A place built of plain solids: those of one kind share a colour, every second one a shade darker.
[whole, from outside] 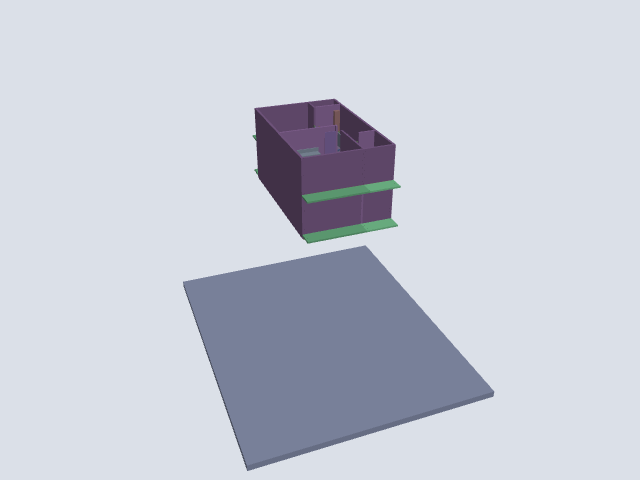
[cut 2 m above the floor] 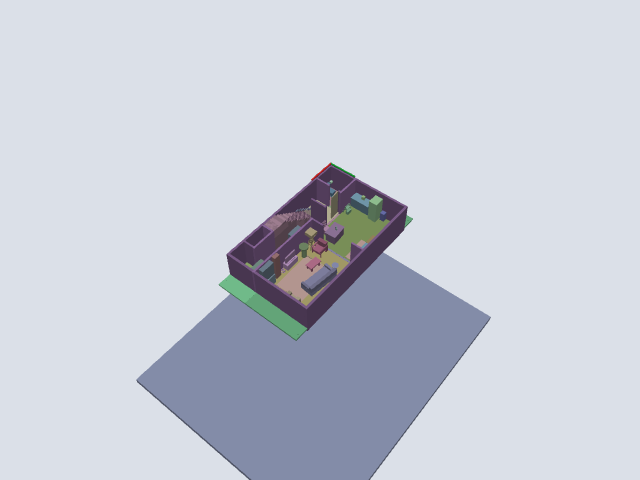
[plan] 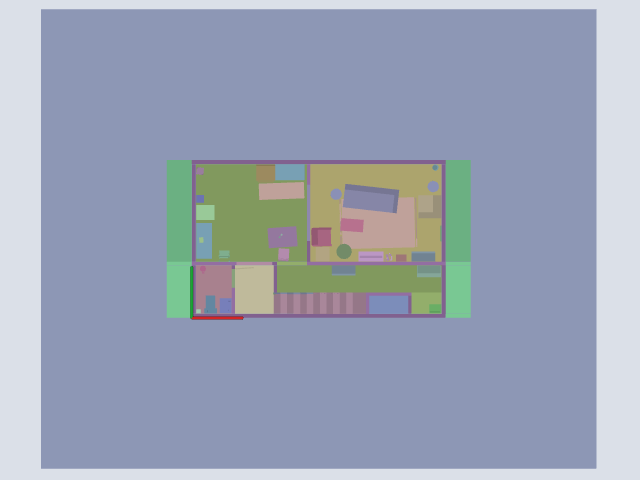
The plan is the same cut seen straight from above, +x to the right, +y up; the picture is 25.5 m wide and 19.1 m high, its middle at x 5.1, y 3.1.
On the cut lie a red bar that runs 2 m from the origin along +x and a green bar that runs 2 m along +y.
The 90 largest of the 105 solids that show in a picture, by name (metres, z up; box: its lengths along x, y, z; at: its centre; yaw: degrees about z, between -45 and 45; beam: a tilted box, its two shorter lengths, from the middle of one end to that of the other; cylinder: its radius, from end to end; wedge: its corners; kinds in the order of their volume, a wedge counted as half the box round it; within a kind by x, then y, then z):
{
 "under_1": {"box": [22.1, 18.28, 0.5], "at": [5.05, 3.14, -12.47]},
 "wall_1": {"box": [0.16, 1.94, 5.5], "at": [0.08, 1.13, 2.45]},
 "wall_2": {"box": [0.16, 3.89, 5.5], "at": [0.08, 4.17, 2.45]},
 "wall_3": {"box": [1.78, 0.13, 2.78], "at": [0.89, 2.17, 1.09]},
 "wall_4": {"box": [0.13, 1.04, 2.78], "at": [1.66, 0.68, 1.09]},
 "wall_5": {"box": [3.65, 0.13, 2.42], "at": [1.82, 2.17, 3.99]},
 "wall_6": {"box": [0.13, 1.13, 2.42], "at": [2.81, 0.72, 3.99]},
 "wall_7": {"box": [0.19, 0.13, 2.78], "at": [3.29, 2.17, 1.09]},
 "wall_8": {"box": [0.13, 1.09, 2.78], "at": [3.33, 1.55, 1.09]},
 "wall_9": {"box": [0.28, 0.13, 2.42], "at": [4.57, 2.17, 3.99]},
 "wall_10": {"box": [0.13, 0.83, 2.78], "at": [4.64, 2.64, 1.09]},
 "wall_11": {"box": [0.13, 3.89, 2.42], "at": [4.64, 4.17, 3.99]},
 "wall_12": {"box": [0.13, 0.82, 2.78], "at": [4.64, 5.71, 1.09]},
 "wall_13": {"box": [10.1, 0.16, 5.5], "at": [5.05, 0.08, 2.45]},
 "wall_14": {"box": [10.1, 0.16, 5.5], "at": [5.05, 6.2, 2.45]},
 "wall_15": {"box": [0.13, 0.72, 2.78], "at": [6.99, 0.52, 1.09]},
 "wall_16": {"box": [5.52, 0.13, 2.78], "at": [7.34, 2.17, 1.09]},
 "wall_17": {"box": [1.81, 0.13, 2.78], "at": [7.83, 0.94, 1.09]},
 "wall_18": {"box": [0.13, 0.72, 2.78], "at": [8.67, 0.52, 1.09]},
 "wall_19": {"box": [0.13, 1.94, 2.42], "at": [8.76, 1.13, 3.99]},
 "wall_20": {"box": [1.41, 0.13, 2.42], "at": [9.39, 2.17, 3.99]},
 "wall_21": {"box": [0.16, 1.94, 5.5], "at": [10.02, 1.13, 2.45]},
 "wall_22": {"box": [0.16, 3.89, 5.5], "at": [10.02, 4.17, 2.45]},
 "stair_1": {"box": [3.67, 0.85, 0.49], "at": [5.09, 0.58, -0.06]},
 "stair_2": {"box": [3.41, 0.85, 0.67], "at": [5.23, 0.58, 0.04]},
 "stair_3": {"box": [3.15, 0.85, 0.86], "at": [5.36, 0.58, 0.13]},
 "stair_4": {"box": [2.88, 0.85, 1.04], "at": [5.49, 0.58, 0.22]},
 "stair_5": {"box": [2.62, 0.85, 1.23], "at": [5.62, 0.58, 0.31]},
 "stair_6": {"box": [2.36, 0.85, 1.41], "at": [5.75, 0.58, 0.41]},
 "stair_7": {"box": [2.1, 0.85, 1.6], "at": [5.88, 0.58, 0.5]},
 "stair_8": {"box": [1.83, 0.85, 1.78], "at": [6.01, 0.58, 0.59]},
 "stair_9": {"box": [1.57, 0.85, 1.97], "at": [6.14, 0.58, 0.69]},
 "stair_10": {"box": [1.31, 0.85, 2.16], "at": [6.27, 0.58, 0.78]},
 "stair_11": {"box": [1.05, 0.85, 2.34], "at": [6.41, 0.58, 0.87]},
 "stair_12": {"box": [0.79, 0.85, 2.53], "at": [6.54, 0.58, 0.96]},
 "stair_13": {"box": [0.52, 0.85, 2.71], "at": [6.67, 0.58, 1.06]},
 "floor_kitchen_1": {"box": [4.42, 3.89, 0.5], "at": [2.37, 4.17, -0.25]},
 "floor_kitchen_2": {"box": [1.19, 0.13, 0.5], "at": [3.98, 2.17, -0.25]},
 "floor_kitchen_3": {"box": [6.55, 1.09, 0.5], "at": [6.67, 1.55, -0.25]},
 "floor_kitchen_4": {"box": [1.2, 0.85, 0.5], "at": [9.34, 0.58, -0.25]},
 "floor_living_1": {"box": [5.23, 3.89, 0.5], "at": [7.33, 4.17, -0.25]},
 "upper_floor_next_1": {"box": [1.0, 1.94, 0.12], "at": [-0.5, 1.13, -0.06]},
 "upper_floor_next_2": {"box": [1.0, 1.94, 0.12], "at": [-0.5, 1.13, 2.72]},
 "upper_floor_next_3": {"box": [1.0, 3.89, 0.12], "at": [-0.5, 4.17, -0.06]},
 "upper_floor_next_4": {"box": [1.0, 3.89, 0.12], "at": [-0.5, 4.17, 2.72]},
 "upper_floor_next_5": {"box": [1.0, 1.94, 0.12], "at": [10.6, 1.13, -0.06]},
 "upper_floor_next_6": {"box": [1.0, 3.89, 0.12], "at": [10.6, 4.17, -0.06]},
 "floor_hall_1": {"box": [1.54, 1.94, 0.5], "at": [2.49, 1.13, -0.25]},
 "floor_wc_1": {"box": [1.43, 1.94, 0.5], "at": [0.88, 1.13, -0.25]},
 "china_cabinet_1": {"box": [0.95, 0.33, 1.07], "at": [6.04, 1.93, 1.36]},
 "china_cabinet_2": {"box": [0.95, 0.33, 1.07], "at": [9.21, 2.4, 1.36]},
 "china_cabinet_3": {"box": [0.95, 0.4, 0.83], "at": [9.21, 2.44, 0.41]},
 "sofa_1": {"box": [0.17, 0.92, 0.18], "at": [6.14, 4.85, 0.54], "yaw": -6.4},
 "sofa_2": {"box": [2.16, 0.93, 0.34], "at": [7.13, 4.75, 0.28], "yaw": -6.4},
 "sofa_3": {"box": [2.16, 0.23, 0.39], "at": [7.17, 5.1, 0.65], "yaw": -6.4},
 "sofa_4": {"box": [0.17, 0.92, 0.18], "at": [8.12, 4.63, 0.54], "yaw": -6.4},
 "counter_run_1": {"box": [0.61, 1.43, 0.78], "at": [0.47, 3.06, 0.49]},
 "counter_run_2": {"box": [0.64, 1.43, 0.038], "at": [0.49, 3.06, 0.9]},
 "counter_run_3": {"box": [1.17, 0.64, 0.038], "at": [3.9, 5.79, 0.9]},
 "fridge_flat_1": {"box": [0.73, 0.6, 1.66], "at": [0.54, 4.2, 0.83]},
 "tall_cupboard_1": {"box": [0.96, 0.47, 0.89], "at": [9.44, 1.85, 0.44]},
 "tall_cupboard_2": {"box": [0.92, 0.3, 0.99], "at": [9.44, 1.93, 1.38]},
 "kitchen_table_1": {"box": [1.06, 0.71, 0.72], "at": [3.61, 3.21, 0.36], "yaw": 4.0},
 "kitchen_table_2": {"box": [1.15, 0.8, 0.028], "at": [3.61, 3.21, 0.74], "yaw": 4.0},
 "floor_cup_1": {"box": [1.55, 0.72, 0.5], "at": [7.83, 0.52, -0.25]},
 "rug_1": {"box": [1.8, 0.65, 0.08], "at": [3.57, 5.05, -0.03], "yaw": 2.1},
 "rug_2": {"box": [2.9, 2.0, 0.08], "at": [7.42, 3.77, -0.03], "yaw": 1.4},
 "armchair_club_1": {"box": [0.87, 0.24, 0.18], "at": [9.45, 4.08, 0.51]},
 "armchair_club_2": {"box": [0.87, 0.24, 0.18], "at": [9.45, 4.76, 0.51]},
 "armchair_club_3": {"box": [0.9, 0.92, 0.35], "at": [9.46, 4.42, 0.24]},
 "armchair_club_4": {"box": [0.33, 0.92, 0.38], "at": [9.76, 4.42, 0.61]},
 "billy_1": {"box": [0.42, 0.28, 2.02], "at": [8.33, 2.38, 1.01]},
 "billy_2": {"box": [0.28, 0.42, 2.02], "at": [8.54, 0.48, 3.79]},
 "range_cooker_1": {"box": [0.76, 0.65, 0.94], "at": [2.94, 5.79, 0.47]},
 "double_bed_1": {"box": [0.55, 1.6, 0.2], "at": [4.25, 4.29, 3.48]},
 "double_bed_2": {"box": [0.07, 1.67, 1.05], "at": [4.54, 4.29, 3.31]},
 "tv_board_1": {"box": [0.9, 0.09, 0.52], "at": [7.13, 2.43, 0.78]},
 "tv_board_2": {"box": [1.0, 0.4, 0.48], "at": [7.13, 2.44, 0.24]},
 "armchair_frame_1": {"box": [0.26, 0.62, 0.41], "at": [4.89, 3.22, 0.61], "yaw": 1.0},
 "armchair_frame_2": {"box": [0.74, 0.63, 0.18], "at": [5.17, 3.22, 0.32], "yaw": 1.0},
 "floor_gap_kitchen_living_1": {"box": [0.13, 2.24, 0.5], "at": [4.64, 4.18, -0.25]},
 "floor_gap_hall_kitchen_1": {"box": [1.42, 0.13, 0.5], "at": [2.49, 2.17, -0.25]},
 "floor_lamp_1": {"box": [0.55, 0.56, 0.26], "at": [5.21, 2.54, 1.37]},
 "leaf_bedroom_door_1": {"box": [0.05, 0.78, 2.09], "at": [4.44, 2.62, 3.83], "yaw": -2.0},
 "leaf_wc_door_1": {"box": [0.75, 0.05, 2.09], "at": [2.09, 1.98, 1.04], "yaw": 4.0},
 "kitchen_bin_1": {"box": [0.31, 0.31, 0.65], "at": [0.33, 4.74, 0.33]},
 "recycling_crate_1": {"box": [0.48, 0.36, 0.28], "at": [9.69, 0.37, 0.14]},
 "wc_1": {"box": [0.51, 0.21, 0.45], "at": [0.74, 0.28, 0.56]},
 "basin_slab_1": {"box": [0.47, 0.6, 0.13], "at": [1.34, 0.48, 0.74]},
 "plant_fern_1": {"cylinder": 0.3, "from": [6.06, 2.65, 0.82], "to": [6.06, 2.65, 0.94]}
}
